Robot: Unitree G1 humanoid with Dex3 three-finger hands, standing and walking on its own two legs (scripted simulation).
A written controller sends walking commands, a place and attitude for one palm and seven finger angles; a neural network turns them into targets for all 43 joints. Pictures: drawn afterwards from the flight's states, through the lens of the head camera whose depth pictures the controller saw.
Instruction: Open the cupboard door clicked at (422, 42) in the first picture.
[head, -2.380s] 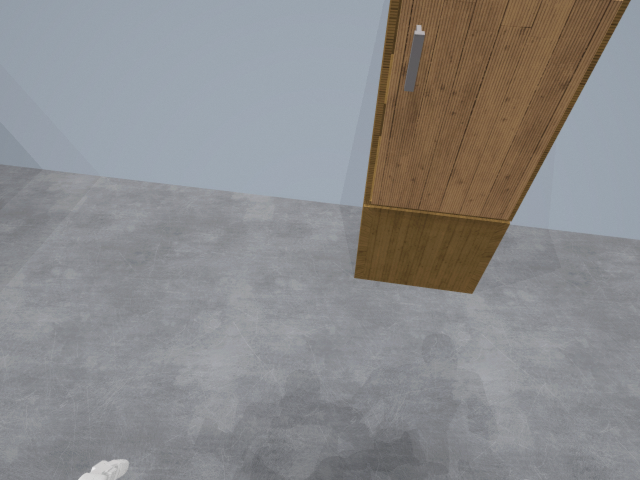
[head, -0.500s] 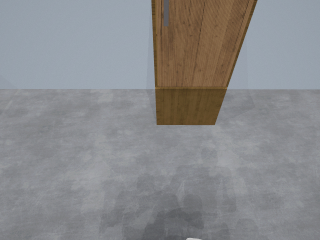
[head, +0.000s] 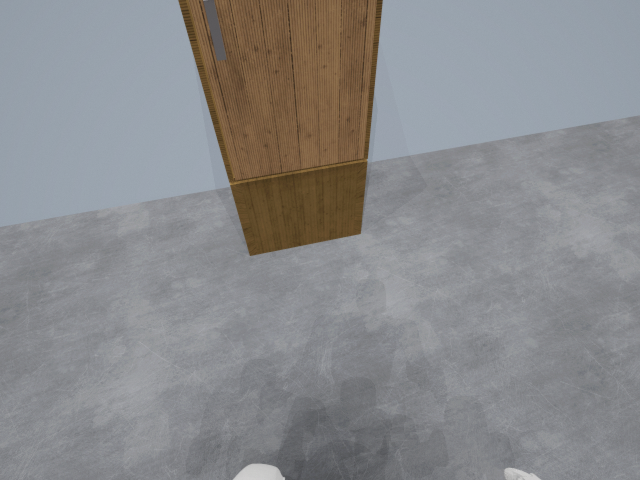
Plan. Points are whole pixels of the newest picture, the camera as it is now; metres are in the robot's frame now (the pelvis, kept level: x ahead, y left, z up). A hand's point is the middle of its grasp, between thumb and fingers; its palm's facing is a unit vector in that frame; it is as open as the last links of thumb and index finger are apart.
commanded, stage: walk to a spot facing it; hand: left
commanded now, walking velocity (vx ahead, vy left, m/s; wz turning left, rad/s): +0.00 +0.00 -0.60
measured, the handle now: (214, 25) +0.93 +0.32 +0.12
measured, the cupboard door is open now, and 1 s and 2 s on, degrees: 0 0 0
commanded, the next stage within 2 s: turn to face it in 1.18 s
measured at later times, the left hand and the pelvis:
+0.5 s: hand out of the picture +0.09 +0.26 -0.17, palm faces -0.28 -0.94 -0.21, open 7.4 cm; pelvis -0.04 +0.07 +0.00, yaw -20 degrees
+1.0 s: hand out of the picture +0.12 +0.11 -0.16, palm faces -0.56 -0.80 -0.22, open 7.3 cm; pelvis +0.00 -0.04 +0.00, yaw -36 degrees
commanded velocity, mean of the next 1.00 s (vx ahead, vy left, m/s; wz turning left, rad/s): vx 0.19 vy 0.00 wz -0.47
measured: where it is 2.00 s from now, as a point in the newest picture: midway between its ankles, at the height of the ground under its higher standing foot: outside the picture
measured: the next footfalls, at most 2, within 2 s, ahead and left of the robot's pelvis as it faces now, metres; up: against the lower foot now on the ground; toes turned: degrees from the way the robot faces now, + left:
left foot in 0.18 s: +0.02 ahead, +0.15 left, +0.00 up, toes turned -10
right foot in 0.76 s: -0.09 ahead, -0.08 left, +0.00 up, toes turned -37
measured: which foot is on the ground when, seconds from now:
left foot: up 0.00-0.16, down 0.18-0.74, up 0.76-1.00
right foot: down 0.00-0.18, up 0.20-0.74, down 0.76-1.00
